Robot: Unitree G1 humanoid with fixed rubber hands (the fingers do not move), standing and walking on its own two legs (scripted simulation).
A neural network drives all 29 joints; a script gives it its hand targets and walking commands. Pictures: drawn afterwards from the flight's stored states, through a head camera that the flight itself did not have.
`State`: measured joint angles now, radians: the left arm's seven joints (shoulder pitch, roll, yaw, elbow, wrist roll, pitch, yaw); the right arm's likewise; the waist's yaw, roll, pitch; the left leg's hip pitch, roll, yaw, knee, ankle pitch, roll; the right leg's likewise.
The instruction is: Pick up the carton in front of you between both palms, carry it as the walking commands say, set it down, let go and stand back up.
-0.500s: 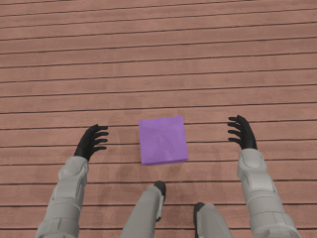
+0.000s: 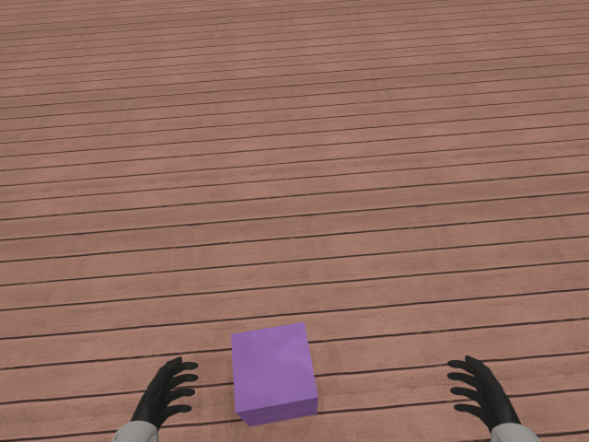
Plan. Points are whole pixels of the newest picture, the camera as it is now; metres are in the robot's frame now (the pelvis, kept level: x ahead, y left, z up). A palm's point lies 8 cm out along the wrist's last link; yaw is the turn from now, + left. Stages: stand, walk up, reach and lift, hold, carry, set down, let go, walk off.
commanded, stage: let go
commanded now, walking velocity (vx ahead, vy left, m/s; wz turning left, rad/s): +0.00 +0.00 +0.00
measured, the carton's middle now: (275, 375) +0.35 +0.13 -0.65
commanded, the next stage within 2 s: stand in 0.44 s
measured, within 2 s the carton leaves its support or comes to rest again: neither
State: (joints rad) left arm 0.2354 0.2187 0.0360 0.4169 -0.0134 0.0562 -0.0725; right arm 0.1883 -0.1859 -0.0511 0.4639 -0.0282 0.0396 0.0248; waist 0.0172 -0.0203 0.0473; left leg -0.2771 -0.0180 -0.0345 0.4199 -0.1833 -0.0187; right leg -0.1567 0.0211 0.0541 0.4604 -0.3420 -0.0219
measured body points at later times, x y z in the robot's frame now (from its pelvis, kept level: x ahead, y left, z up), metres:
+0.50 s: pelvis +0.00 +0.01 -0.01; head +0.00 +0.02 +0.44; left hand +0.16 +0.27 -0.08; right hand +0.17 -0.23 -0.09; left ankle +0.02 +0.13 -0.74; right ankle -0.07 -0.10 -0.74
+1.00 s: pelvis +0.01 +0.04 +0.00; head +0.02 +0.06 +0.44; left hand +0.15 +0.32 -0.12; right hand +0.13 -0.26 -0.10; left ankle +0.02 +0.13 -0.74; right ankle -0.07 -0.10 -0.74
